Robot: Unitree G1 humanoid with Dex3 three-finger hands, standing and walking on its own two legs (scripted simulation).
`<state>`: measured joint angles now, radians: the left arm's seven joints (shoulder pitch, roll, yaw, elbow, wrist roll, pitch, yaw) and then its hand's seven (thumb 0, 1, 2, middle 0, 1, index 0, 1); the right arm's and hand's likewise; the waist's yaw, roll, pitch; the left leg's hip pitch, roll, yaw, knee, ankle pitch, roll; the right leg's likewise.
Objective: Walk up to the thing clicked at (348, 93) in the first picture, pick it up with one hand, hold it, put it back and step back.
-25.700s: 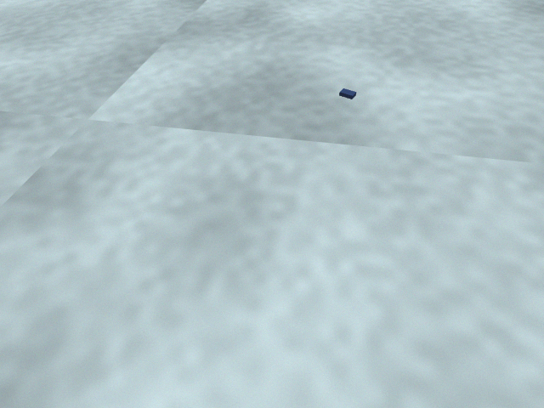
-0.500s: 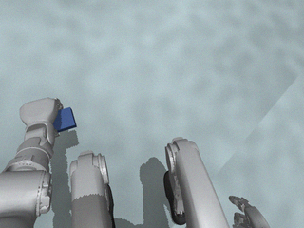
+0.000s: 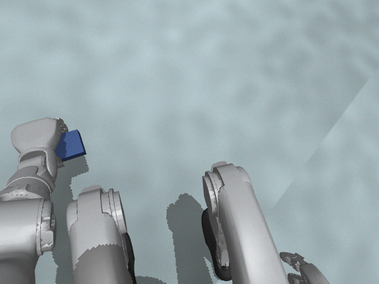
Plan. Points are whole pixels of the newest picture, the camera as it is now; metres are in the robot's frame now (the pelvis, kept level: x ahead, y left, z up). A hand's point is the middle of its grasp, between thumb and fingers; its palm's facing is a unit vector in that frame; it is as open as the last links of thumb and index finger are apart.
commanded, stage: lower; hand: left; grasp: from above
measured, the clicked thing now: (60, 148) +0.44 +0.26 -0.21
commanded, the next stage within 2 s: rest in 0.38 s
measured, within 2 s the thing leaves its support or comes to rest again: rests again in 1.30 s
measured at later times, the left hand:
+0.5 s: hand (62, 154) +0.43 +0.26 -0.24, palm faces -0.44 -0.12 -0.89, open 8.8 cm
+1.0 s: hand (67, 154) +0.44 +0.26 -0.27, palm faces -0.45 -0.15 -0.88, open 8.8 cm
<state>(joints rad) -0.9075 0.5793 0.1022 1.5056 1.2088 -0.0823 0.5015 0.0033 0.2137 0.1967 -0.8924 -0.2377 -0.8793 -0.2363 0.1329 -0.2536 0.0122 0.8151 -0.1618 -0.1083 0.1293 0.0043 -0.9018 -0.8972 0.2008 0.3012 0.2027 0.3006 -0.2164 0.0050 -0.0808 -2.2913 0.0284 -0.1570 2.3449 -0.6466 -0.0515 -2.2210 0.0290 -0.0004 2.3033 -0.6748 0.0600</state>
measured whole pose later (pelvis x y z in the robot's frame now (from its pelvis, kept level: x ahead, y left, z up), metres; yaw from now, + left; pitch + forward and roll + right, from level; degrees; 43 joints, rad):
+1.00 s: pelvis +0.01 +0.01 -0.05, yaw -5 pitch +30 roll -10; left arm -0.93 0.76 0.19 1.70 1.24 -0.18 0.66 0.00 0.17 0.22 -0.97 -0.12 -0.95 -0.14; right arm 0.09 -0.29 0.14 0.81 -0.27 -0.20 0.27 0.00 -0.91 -0.90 0.20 0.30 0.20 0.30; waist -0.30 -0.07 0.07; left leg -2.37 0.02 -0.26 2.55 -0.72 -0.07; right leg -2.27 0.06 -0.06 2.44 -0.71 0.08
